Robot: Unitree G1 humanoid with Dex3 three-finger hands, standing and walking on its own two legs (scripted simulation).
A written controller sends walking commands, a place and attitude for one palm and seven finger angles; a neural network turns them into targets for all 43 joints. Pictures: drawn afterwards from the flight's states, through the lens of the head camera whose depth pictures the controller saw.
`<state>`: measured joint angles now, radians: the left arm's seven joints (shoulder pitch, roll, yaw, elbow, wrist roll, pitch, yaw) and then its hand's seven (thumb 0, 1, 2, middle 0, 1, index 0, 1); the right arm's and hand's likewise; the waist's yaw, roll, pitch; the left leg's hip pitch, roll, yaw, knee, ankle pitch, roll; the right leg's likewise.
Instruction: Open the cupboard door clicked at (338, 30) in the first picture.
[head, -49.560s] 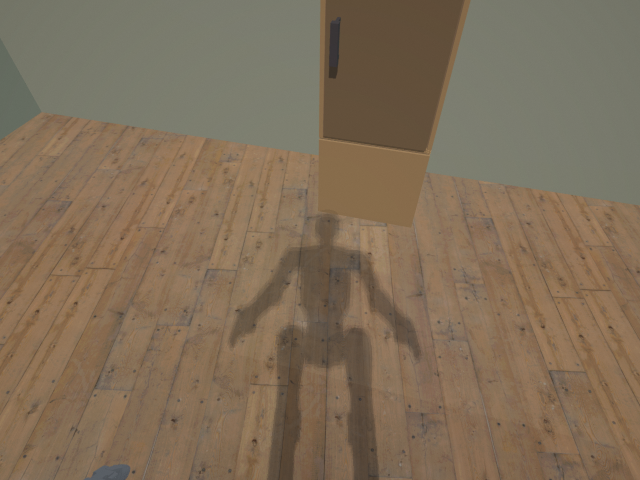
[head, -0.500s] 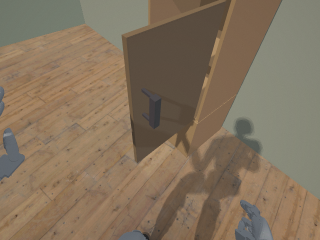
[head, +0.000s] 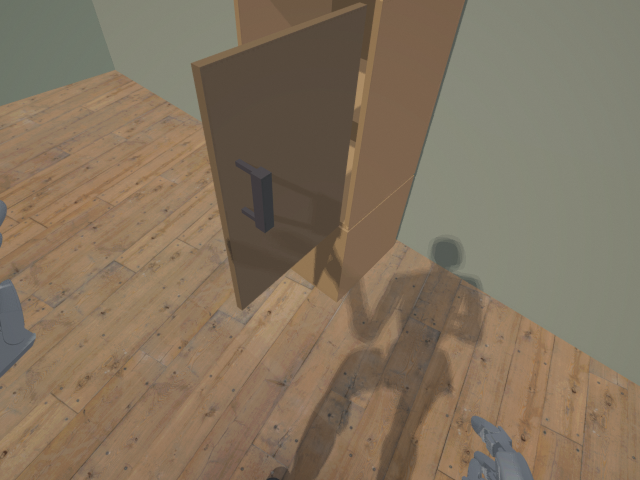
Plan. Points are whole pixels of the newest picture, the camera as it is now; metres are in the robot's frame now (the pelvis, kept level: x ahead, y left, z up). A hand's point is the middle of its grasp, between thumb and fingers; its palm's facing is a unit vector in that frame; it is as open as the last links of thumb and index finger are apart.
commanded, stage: stop stepping back and stand still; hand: left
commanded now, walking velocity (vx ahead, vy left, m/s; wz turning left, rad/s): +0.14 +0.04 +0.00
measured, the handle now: (253, 195) +0.58 +0.11 +0.02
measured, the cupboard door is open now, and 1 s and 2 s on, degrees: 91 91 91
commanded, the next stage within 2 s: let the arm hang, fingers relaxed in 0.48 s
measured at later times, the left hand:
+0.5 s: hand (18, 380) +0.18 +0.25 +0.16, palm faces +0.39 -0.80 -0.47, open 7.4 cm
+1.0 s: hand out of the picture -0.03 +0.17 -0.18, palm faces +0.04 -0.98 -0.17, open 7.0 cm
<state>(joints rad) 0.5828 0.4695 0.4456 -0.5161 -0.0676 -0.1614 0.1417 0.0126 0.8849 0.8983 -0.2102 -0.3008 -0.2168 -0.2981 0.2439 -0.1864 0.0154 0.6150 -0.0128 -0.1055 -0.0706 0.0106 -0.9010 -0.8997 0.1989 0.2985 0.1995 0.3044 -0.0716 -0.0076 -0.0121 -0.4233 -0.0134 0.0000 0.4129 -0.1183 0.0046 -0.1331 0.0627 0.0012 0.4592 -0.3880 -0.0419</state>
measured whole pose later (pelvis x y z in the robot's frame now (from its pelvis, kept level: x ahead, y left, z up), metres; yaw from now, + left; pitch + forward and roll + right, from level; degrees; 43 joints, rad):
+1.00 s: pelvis -0.02 -0.01 +0.00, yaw +1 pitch -1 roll -1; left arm 0.30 0.20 0.01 1.07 0.01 0.03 0.02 0.00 0.98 0.90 -0.20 -0.30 -0.21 -0.30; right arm 0.25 -0.21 0.00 1.07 -0.02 0.03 -0.02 0.01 -0.91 -0.90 0.20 0.30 0.20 0.30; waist 0.00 -0.03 0.07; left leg -0.29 0.00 -0.04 0.48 -0.17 0.00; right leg -0.12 0.05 -0.04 0.43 -0.29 -0.04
